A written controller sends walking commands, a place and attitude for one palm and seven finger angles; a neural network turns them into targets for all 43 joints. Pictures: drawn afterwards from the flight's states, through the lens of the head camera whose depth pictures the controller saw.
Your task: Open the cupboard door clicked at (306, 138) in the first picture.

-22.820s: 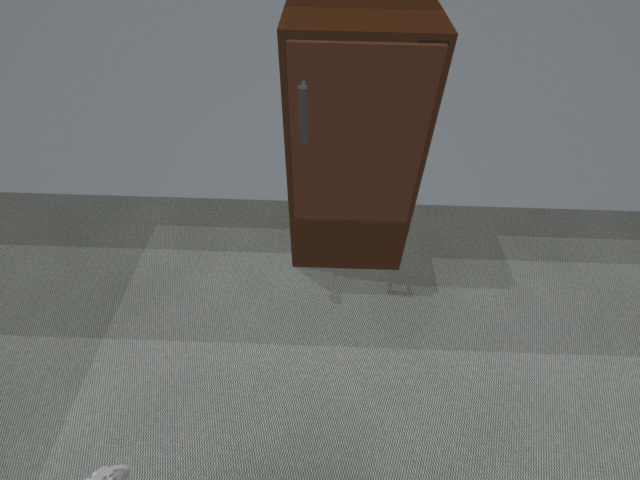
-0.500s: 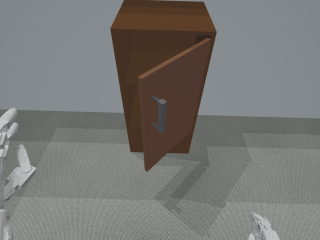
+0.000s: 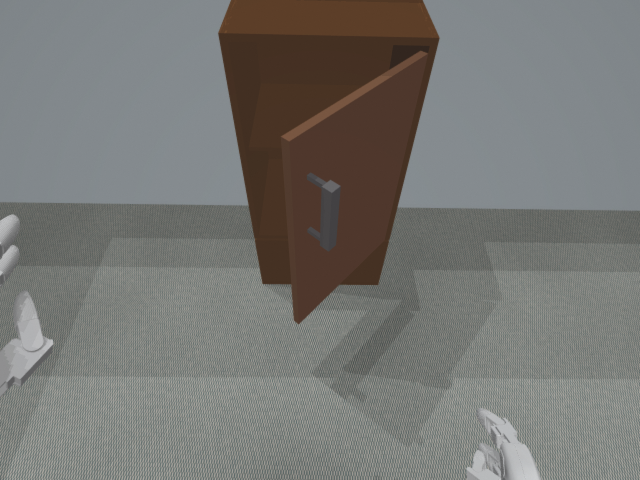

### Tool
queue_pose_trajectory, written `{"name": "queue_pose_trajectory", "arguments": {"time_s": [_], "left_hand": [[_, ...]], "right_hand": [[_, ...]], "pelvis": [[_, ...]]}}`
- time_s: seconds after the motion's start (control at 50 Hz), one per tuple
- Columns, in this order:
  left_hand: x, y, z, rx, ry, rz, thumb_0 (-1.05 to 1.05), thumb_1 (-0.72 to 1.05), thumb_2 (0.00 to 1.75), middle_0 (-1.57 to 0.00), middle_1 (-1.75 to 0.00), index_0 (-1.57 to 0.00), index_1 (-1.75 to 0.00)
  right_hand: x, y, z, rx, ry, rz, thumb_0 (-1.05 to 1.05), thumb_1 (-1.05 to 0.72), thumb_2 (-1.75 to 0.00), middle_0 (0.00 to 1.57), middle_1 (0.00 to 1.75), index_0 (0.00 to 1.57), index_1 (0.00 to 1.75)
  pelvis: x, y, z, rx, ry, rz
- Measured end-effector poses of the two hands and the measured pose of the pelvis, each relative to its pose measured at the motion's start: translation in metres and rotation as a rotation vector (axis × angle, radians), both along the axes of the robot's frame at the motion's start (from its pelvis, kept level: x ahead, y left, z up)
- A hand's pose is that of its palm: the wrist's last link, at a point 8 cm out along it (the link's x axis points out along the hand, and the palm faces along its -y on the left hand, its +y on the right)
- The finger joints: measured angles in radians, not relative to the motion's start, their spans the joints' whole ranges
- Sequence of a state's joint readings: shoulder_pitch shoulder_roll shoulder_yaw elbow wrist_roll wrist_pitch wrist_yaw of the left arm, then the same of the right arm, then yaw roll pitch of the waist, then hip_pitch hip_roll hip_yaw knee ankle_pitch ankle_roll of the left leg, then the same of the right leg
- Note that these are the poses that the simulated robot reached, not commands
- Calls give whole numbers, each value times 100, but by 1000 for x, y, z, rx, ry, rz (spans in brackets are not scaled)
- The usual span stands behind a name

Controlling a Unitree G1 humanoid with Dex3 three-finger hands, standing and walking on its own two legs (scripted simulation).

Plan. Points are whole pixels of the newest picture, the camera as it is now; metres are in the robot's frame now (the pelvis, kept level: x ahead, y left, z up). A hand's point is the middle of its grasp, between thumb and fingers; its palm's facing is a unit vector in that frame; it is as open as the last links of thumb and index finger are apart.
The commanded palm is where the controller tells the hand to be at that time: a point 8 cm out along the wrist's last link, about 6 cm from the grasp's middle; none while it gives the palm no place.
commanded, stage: stop stepping back and stand still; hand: left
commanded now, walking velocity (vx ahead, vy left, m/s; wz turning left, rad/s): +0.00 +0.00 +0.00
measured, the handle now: (320, 212) +0.57 +0.04 -0.05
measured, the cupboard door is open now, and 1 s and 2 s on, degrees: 48 48 48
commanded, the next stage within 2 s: let the arm hang, fingers relaxed in 0.52 s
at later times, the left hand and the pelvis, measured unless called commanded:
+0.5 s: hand (25, 368) +0.18 +0.26 +0.15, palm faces +0.41 -0.78 -0.48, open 7.4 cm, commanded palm +0.12 +0.30 +0.17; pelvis -0.02 +0.00 +0.00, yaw +1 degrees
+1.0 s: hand out of the picture +0.01 +0.17 -0.18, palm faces +0.08 -0.98 -0.18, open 6.9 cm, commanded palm none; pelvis -0.02 -0.01 -0.01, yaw +3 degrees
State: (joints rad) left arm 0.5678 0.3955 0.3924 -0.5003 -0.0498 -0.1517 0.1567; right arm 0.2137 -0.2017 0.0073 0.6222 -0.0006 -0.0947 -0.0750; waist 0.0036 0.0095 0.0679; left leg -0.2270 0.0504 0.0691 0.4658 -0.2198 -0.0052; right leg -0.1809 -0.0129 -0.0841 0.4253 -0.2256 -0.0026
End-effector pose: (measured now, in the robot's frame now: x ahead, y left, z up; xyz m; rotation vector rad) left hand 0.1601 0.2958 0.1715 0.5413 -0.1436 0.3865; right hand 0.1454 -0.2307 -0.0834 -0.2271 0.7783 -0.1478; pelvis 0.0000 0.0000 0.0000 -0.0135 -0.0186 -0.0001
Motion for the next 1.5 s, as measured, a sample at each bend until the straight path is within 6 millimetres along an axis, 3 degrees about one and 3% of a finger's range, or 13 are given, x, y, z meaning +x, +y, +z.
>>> {"name": "queue_pose_trajectory", "arguments": {"time_s": [0.14, 0.36, 0.62, 0.66, 0.7, 0.74, 0.82, 0.9, 1.02, 1.1, 1.18, 1.3, 1.5], "left_hand": [[-9, 3, 8, 25, -24, -1, 2, 89, 90, -21, -30, -22, -30], [-21, 5, -3, -9, 18, 25, 2, 89, 90, -21, -30, -22, -30], [-19, 5, 0, 4, 20, 29, 2, 89, 90, -21, -30, -22, -30], [-11, 9, -26, 6, 112, 8, 1, 89, 90, -21, -30, -21, -30], [-4, 15, -80, -69, 327, 26, 1, 89, 90, -21, -30, -21, -30], [-9, 12, -142, -167, 575, 60, 0, 90, 90, -20, -30, -20, -30], [-55, -25, -247, -362, 989, 91, 1, 90, 90, -20, -30, -20, -30], [-113, -78, -310, -559, 1251, 96, 1, 91, 90, -20, -30, -20, -30], [-168, -76, -326, -633, 1368, 223, -1, 100, 89, -21, -30, -21, -30], [-198, -73, -320, -632, 1451, 282, -1, 97, 89, -21, -30, -21, -30], [-214, -70, -313, -621, 1502, 327, 0, 94, 89, -20, -30, -21, -30], [-210, -71, -310, -621, 1503, 341, 1, 92, 90, -20, -30, -20, -30], [-174, -91, -317, -651, 1445, 267, 1, 91, 90, -20, -30, -20, -30]], "right_hand": [[-7, -5, 5, -9, -24, -20, 2, -90, -90, 20, 30, 20, 30], [-14, -2, 5, -2, -31, -12, 1, -90, -90, 20, 30, 20, 29], [-15, 2, 1, 8, -7, 0, 2, -90, -90, 20, 30, 20, 30], [-14, -1, -9, 25, 12, 48, 1, -90, -90, 20, 30, 20, 29], [-15, -7, -24, 32, 71, 77, 1, -90, -90, 20, 30, 20, 30], [-19, -13, -38, 35, 122, 70, 1, -90, -90, 20, 30, 20, 30], [-44, -22, -50, 28, 227, 25, 1, -90, -90, 20, 30, 20, 29], [-85, -23, -52, 0, 383, -2, 1, -91, -90, 20, 30, 20, 29], [-138, -19, -54, -1, 588, -24, 1, -91, -90, 20, 30, 20, 29], [-155, -10, -62, 35, 640, -46, 1, -91, -90, 20, 30, 19, 29], [-162, 1, -68, 79, 657, -59, 1, -91, -90, 20, 30, 19, 29], [-165, 18, -73, 126, 669, -61, 1, -91, -90, 20, 30, 19, 29], [-157, 23, -71, 128, 658, -74, 1, -91, -90, 20, 30, 20, 29]], "pelvis": [[-8, 2, 1, -5, 0, 1], [-17, 2, 3, -8, -3, 4], [-17, 1, 3, -11, 4, 11], [-18, 3, 0, -11, 22, 28], [-20, 6, -4, -7, 30, 32], [-21, 7, -7, -1, 33, 31], [-21, 3, -11, 13, 25, 28], [-19, -5, -12, 18, 8, 37], [-19, -14, -8, -3, 2, 59], [-17, -12, -5, -6, 3, 58], [-15, -9, -4, -1, 4, 51], [-9, -7, -3, 7, 3, 46], [0, -6, -1, 14, -7, 37]]}}
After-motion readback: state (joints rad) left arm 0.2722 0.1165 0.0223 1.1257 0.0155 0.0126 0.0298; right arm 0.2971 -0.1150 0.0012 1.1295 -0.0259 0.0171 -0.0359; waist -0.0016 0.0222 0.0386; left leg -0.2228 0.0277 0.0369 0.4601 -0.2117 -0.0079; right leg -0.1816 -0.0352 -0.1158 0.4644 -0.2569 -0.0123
